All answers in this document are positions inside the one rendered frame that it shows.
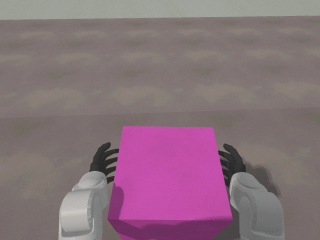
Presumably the robot right hand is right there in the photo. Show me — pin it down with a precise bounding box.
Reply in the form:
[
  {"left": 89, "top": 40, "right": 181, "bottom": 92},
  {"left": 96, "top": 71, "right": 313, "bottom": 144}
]
[{"left": 218, "top": 143, "right": 246, "bottom": 189}]

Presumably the robot left forearm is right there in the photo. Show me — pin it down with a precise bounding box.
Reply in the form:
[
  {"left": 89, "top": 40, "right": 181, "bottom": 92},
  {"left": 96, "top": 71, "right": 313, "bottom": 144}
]
[{"left": 58, "top": 171, "right": 109, "bottom": 240}]

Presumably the robot left hand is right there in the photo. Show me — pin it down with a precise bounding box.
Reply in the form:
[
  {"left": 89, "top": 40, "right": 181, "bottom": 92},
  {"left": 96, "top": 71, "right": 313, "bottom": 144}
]
[{"left": 89, "top": 142, "right": 119, "bottom": 184}]

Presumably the robot right forearm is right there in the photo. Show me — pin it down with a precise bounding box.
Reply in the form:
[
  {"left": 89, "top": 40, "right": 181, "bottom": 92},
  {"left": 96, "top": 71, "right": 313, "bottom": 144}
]
[{"left": 229, "top": 172, "right": 285, "bottom": 240}]

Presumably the carton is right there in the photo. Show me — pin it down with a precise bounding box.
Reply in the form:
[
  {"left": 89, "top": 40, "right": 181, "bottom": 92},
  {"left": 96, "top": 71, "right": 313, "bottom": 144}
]
[{"left": 107, "top": 126, "right": 233, "bottom": 240}]

